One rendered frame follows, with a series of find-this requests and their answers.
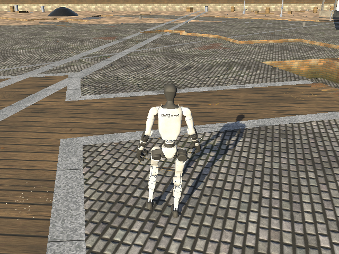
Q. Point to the left robot hand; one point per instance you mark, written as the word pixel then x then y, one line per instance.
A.
pixel 140 153

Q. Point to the robot right forearm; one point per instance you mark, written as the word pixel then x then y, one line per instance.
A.
pixel 195 138

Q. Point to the robot left forearm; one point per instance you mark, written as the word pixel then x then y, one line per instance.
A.
pixel 143 141

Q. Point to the right robot hand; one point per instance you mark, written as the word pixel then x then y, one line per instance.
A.
pixel 193 146

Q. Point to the right robot shin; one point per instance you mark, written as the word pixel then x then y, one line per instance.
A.
pixel 177 194

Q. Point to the right robot upper arm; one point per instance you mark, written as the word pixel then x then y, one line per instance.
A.
pixel 189 120

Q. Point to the robot left thigh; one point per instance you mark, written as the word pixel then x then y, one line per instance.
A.
pixel 156 154

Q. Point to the left robot upper arm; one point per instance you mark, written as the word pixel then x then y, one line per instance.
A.
pixel 150 121

